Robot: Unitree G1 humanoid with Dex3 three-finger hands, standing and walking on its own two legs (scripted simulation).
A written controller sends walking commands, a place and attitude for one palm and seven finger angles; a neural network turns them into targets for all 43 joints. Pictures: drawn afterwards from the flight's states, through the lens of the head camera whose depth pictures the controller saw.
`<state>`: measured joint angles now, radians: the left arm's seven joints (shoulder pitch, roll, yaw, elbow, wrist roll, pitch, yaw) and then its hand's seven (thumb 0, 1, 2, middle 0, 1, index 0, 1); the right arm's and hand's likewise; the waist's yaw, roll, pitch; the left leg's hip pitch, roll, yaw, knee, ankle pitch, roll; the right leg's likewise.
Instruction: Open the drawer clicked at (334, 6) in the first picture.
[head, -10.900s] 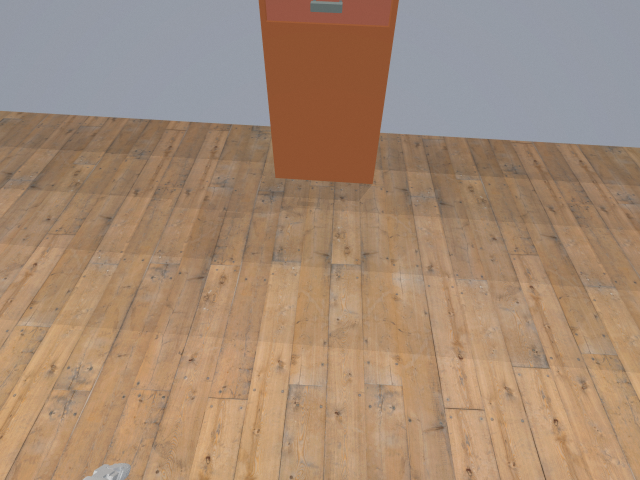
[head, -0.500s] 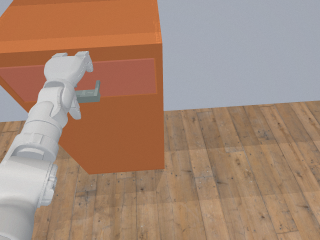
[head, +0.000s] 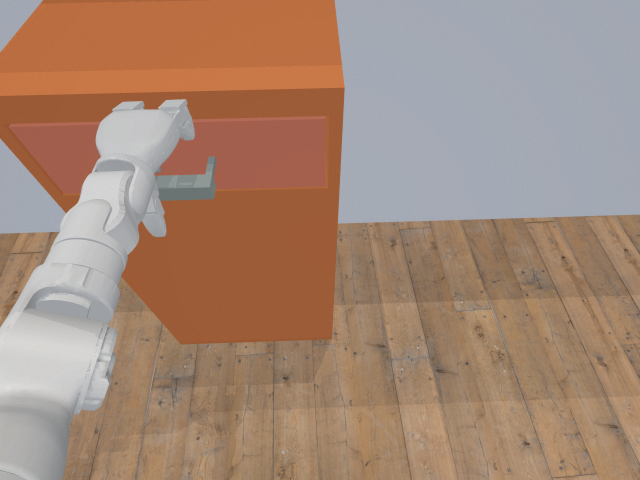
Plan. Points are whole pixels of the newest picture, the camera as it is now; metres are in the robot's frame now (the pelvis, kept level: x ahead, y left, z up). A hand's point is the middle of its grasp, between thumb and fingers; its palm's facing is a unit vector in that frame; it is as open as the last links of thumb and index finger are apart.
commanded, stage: move the hooked fingers above the handle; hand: left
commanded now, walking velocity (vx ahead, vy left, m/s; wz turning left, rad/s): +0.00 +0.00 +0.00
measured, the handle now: (179, 175) +0.53 +0.20 +0.04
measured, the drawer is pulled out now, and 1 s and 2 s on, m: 0.00 0.00 0.00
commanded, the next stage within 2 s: lower the fingers behind the handle in 0.14 s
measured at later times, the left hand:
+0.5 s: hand (161, 179) +0.49 +0.21 +0.08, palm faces -0.05 -0.02 -1.00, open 13.8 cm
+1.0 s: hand (173, 196) +0.49 +0.20 +0.05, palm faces -0.05 -0.02 -1.00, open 13.8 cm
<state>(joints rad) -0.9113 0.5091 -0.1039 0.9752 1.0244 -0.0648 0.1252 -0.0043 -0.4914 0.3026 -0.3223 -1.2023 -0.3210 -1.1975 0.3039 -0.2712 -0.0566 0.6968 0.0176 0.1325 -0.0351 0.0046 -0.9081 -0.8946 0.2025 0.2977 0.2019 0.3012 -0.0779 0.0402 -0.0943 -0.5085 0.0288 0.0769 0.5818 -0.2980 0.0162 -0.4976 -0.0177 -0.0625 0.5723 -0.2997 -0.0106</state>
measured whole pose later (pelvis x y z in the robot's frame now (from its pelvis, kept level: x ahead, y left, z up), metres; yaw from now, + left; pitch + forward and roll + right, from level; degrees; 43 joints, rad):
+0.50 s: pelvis +0.00 +0.00 +0.00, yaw -1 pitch +14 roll +0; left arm -0.87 0.50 -0.08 0.97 1.04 -0.07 0.14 0.00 -0.49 0.30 -0.32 -1.20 -0.32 -1.20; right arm 0.33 -0.26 -0.06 0.70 0.01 0.15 -0.02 0.00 -0.91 -0.89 0.20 0.30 0.20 0.30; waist -0.08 0.05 -0.10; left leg -0.53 0.03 0.09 0.61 -0.31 0.02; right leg -0.53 -0.02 -0.05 0.59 -0.31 0.00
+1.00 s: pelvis +0.00 +0.00 -0.01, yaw -1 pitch +16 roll -1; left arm -0.84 0.48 -0.06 1.01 1.07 -0.07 0.22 0.00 -0.49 0.30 -0.32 -1.20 -0.32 -1.20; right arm 0.35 -0.26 -0.07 0.71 0.00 0.14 -0.02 0.00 -0.91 -0.89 0.20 0.30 0.20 0.30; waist -0.10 0.05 -0.12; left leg -0.60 0.04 0.08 0.66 -0.33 0.02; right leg -0.59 -0.01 -0.05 0.64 -0.32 -0.01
